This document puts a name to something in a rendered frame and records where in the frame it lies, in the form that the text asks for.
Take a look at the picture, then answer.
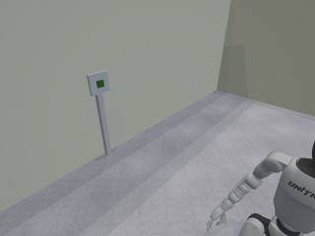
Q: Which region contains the robot right upper arm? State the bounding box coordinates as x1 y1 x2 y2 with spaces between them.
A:
244 151 292 190

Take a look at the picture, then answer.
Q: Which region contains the button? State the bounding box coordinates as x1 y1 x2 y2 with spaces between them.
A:
96 80 104 88

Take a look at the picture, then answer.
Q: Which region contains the panel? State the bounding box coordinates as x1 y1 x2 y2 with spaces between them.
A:
87 70 112 155

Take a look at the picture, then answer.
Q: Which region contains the humanoid robot head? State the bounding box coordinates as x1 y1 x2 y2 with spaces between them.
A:
295 141 315 179

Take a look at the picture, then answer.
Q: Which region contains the right robot forearm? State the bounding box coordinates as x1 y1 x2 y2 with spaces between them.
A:
220 172 252 211

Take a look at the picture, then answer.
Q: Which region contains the humanoid robot torso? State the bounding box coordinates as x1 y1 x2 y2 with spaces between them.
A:
265 157 315 236

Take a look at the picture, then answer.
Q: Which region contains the right robot hand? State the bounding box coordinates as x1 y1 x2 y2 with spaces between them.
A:
206 205 226 233

